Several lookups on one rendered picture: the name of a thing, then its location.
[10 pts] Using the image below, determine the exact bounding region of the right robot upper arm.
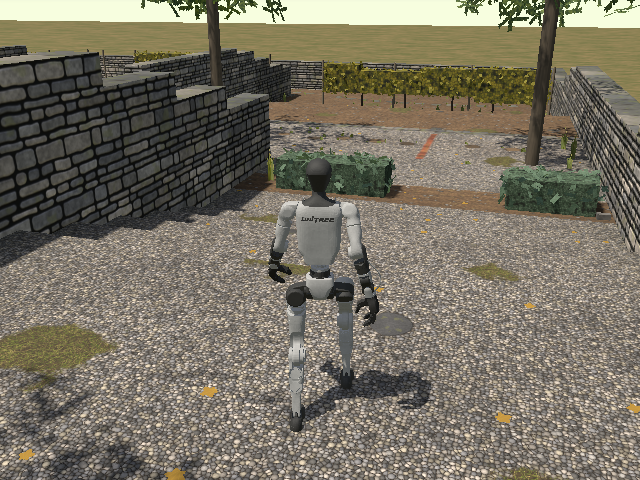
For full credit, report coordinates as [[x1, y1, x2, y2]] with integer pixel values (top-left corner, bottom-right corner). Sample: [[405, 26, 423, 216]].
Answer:
[[340, 202, 363, 260]]

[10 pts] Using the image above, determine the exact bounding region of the right robot hand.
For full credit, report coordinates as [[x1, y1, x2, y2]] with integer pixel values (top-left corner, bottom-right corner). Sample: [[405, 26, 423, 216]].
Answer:
[[355, 295, 379, 327]]

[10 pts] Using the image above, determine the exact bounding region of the humanoid robot head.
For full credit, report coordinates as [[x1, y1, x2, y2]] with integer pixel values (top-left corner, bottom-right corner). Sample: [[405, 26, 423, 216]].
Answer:
[[302, 158, 336, 207]]

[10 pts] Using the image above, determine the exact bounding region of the right robot shin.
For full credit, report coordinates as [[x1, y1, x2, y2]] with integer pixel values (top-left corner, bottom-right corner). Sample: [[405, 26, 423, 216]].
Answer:
[[339, 313, 353, 376]]

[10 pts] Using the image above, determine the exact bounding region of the robot left forearm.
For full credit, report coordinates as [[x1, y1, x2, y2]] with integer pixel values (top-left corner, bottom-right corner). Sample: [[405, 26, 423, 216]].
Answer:
[[268, 237, 284, 269]]

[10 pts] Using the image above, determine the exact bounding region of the left robot upper arm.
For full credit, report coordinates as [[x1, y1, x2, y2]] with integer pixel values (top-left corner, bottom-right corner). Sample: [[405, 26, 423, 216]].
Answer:
[[273, 201, 299, 253]]

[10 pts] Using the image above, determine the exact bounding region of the robot right forearm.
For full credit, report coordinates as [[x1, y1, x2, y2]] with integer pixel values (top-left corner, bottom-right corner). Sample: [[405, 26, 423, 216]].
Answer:
[[354, 244, 376, 298]]

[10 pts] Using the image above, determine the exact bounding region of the left robot hand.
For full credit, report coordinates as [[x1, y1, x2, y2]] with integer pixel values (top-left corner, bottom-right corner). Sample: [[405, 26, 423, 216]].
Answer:
[[268, 265, 292, 283]]

